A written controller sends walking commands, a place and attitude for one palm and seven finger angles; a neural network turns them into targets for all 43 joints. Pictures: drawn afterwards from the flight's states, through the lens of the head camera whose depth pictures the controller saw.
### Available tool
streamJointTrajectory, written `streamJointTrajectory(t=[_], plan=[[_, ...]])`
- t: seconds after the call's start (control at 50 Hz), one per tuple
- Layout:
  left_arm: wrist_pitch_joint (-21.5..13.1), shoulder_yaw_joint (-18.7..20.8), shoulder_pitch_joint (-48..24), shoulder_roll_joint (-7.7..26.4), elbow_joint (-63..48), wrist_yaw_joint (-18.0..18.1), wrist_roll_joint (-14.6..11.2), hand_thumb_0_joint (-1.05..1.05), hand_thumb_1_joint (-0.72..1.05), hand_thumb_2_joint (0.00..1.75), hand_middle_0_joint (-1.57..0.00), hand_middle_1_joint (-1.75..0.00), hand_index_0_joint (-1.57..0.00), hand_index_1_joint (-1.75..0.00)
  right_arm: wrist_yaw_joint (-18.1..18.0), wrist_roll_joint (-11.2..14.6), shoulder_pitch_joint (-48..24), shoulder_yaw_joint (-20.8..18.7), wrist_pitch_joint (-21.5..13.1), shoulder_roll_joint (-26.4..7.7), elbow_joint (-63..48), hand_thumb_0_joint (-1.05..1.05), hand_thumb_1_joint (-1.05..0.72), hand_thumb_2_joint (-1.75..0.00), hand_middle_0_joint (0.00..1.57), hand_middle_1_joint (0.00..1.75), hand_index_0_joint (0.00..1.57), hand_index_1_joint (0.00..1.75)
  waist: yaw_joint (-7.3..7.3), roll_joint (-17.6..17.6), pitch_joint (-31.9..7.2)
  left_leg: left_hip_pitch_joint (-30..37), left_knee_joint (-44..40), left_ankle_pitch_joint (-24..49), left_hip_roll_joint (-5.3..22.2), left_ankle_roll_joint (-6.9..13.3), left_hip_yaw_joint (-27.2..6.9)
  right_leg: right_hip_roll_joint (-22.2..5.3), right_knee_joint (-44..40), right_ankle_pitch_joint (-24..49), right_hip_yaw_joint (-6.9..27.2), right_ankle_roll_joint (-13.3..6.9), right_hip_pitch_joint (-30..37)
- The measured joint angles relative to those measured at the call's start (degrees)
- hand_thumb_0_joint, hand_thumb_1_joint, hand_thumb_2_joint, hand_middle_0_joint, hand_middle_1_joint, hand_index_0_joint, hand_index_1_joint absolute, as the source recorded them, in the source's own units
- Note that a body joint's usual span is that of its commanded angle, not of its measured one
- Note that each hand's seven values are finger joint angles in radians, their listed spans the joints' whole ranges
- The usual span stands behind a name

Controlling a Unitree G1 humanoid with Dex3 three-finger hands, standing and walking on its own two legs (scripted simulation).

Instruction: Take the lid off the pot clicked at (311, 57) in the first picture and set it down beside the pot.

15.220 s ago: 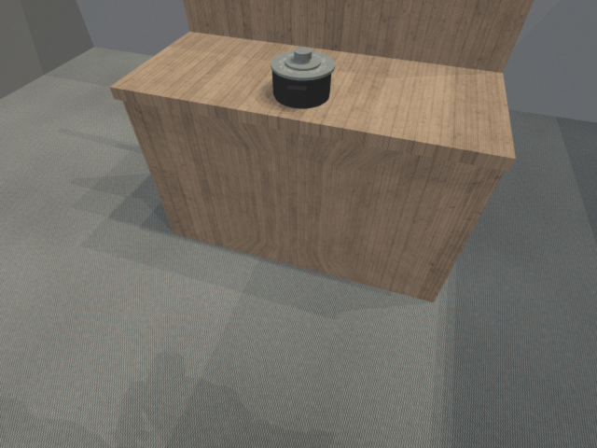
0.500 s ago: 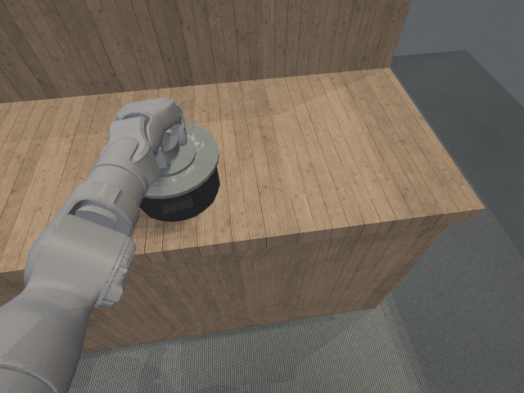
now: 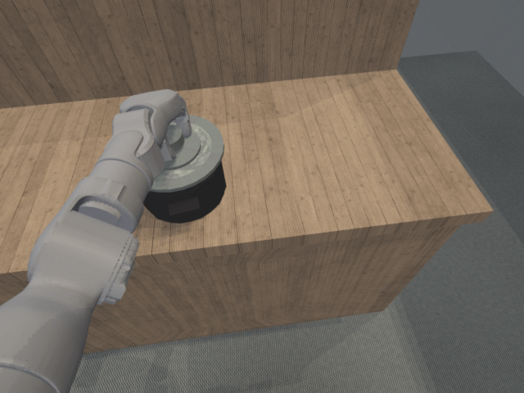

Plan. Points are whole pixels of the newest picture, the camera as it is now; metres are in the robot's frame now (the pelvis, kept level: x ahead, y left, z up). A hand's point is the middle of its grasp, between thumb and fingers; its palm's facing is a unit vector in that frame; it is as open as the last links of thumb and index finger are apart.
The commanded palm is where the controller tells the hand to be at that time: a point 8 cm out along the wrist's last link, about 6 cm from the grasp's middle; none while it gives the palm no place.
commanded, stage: lift the lid straight up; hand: left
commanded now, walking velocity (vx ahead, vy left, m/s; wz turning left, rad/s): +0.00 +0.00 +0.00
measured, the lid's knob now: (169, 138) +0.52 +0.12 +0.10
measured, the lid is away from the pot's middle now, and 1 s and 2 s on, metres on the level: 0.00 0.01 0.04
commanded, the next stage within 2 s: move the lid sideways beside the pot in 1.50 s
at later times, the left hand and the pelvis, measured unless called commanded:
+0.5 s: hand (154, 124) +0.49 +0.12 +0.15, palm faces -0.34 -0.08 -0.94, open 8.0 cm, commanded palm +0.50 +0.12 +0.23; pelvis +0.00 +0.00 +0.00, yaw +1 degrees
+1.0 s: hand (148, 103) +0.48 +0.12 +0.20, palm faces -0.31 -0.08 -0.95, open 8.0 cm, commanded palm +0.50 +0.12 +0.27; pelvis -0.01 +0.00 +0.00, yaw +1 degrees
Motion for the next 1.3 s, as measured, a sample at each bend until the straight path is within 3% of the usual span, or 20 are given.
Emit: streamJointTrajectory(t=[0.1, 0.22, 0.7, 1.3], plan=[[1.2, -0.3, -1.0, 0.5, 0.6, -1.5, 0.0, 0.0, 0.19, 0.87, -0.61, -1.06, -0.59, -0.97, 0.0, 0.1, -0.2, 0.0, 0.1, -0.3, 0.0, 0.01, -0.9, -0.9, 0.2, 0.3, 0.2, 0.3, -0.08, 0.0, 0.2, 0.3, -0.2, 0.1, 0.0, -0.1, -0.2, 0.1, -0.3, 0.1, -0.2, -0.1, 0.4], [0.0, 0.2, -1.1, 1.4, -1.4, -3.7, -0.2, 0.0, 0.19, 0.87, -0.61, -1.06, -0.6, -0.97, -0.4, 0.0, 0.1, -0.2, -0.6, -0.8, -0.3, 0.01, -0.9, -0.9, 0.2, 0.3, 0.2, 0.3, 0.02, -0.2, 0.5, 1.0, -0.6, 0.3, -0.1, -0.1, -0.5, 0.0, -0.9, 0.2, -0.5, -0.1, 1.3], [2.3, -2.0, -6.3, 0.5, -2.1, -6.5, 0.1, 0.0, 0.19, 0.87, -0.61, -1.06, -0.6, -0.97, 0.6, 0.0, -0.9, 0.4, -1.0, -0.4, -0.7, 0.01, -0.9, -0.9, 0.2, 0.3, 0.2, 0.3, 1.04, 0.2, 0.4, 2.8, -2.0, 1.4, -0.7, 0.0, -1.0, -0.5, -1.5, 0.7, -1.0, 0.0, 2.9], [3.6, -1.1, -13.1, 2.6, -0.8, -11.9, 1.3, 0.0, 0.18, 0.87, -0.62, -1.07, -0.6, -0.97, -0.2, -0.4, 0.4, 0.7, -3.1, -1.2, -0.6, 0.01, -0.9, -0.9, 0.2, 0.3, 0.2, 0.3, 0.52, -0.1, 1.2, 4.3, -3.8, 2.3, -0.9, 0.2, -1.0, -0.6, -3.3, 1.7, -1.0, 0.1, 4.4]])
